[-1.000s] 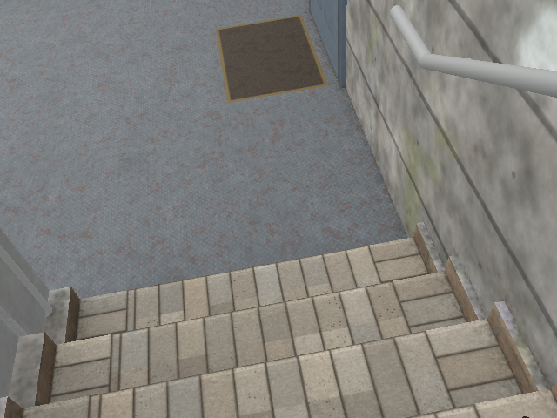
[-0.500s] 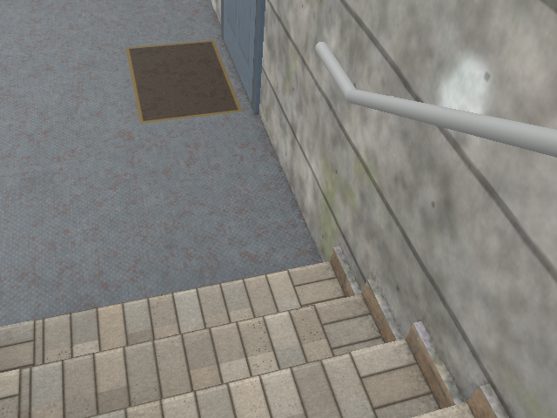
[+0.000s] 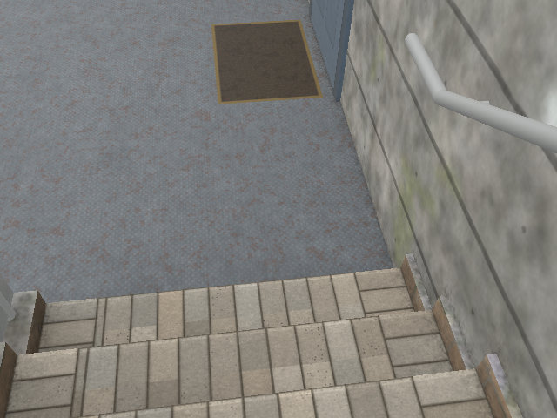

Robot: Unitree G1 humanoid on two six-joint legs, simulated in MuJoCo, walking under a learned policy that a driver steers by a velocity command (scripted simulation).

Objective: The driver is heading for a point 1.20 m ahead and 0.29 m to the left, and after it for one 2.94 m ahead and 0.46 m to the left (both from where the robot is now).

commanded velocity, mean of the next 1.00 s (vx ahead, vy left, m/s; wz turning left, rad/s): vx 0.96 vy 0.00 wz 0.29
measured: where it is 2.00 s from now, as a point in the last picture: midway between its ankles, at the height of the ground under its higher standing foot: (192, 273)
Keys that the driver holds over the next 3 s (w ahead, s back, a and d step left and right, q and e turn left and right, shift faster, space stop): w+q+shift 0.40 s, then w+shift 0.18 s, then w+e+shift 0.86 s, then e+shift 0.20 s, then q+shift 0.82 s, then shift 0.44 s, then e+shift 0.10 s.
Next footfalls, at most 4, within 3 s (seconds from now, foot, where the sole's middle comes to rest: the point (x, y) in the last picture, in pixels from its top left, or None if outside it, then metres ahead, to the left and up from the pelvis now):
0.26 left None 0.22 0.14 -0.92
0.66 right None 0.54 0.14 -1.09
1.02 left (133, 369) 0.78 0.53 -1.26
1.42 right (181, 315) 1.08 0.44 -1.43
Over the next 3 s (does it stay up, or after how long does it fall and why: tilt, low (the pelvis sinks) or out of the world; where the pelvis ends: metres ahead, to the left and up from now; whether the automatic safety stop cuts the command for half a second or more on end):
stays up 1.34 0.49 -0.83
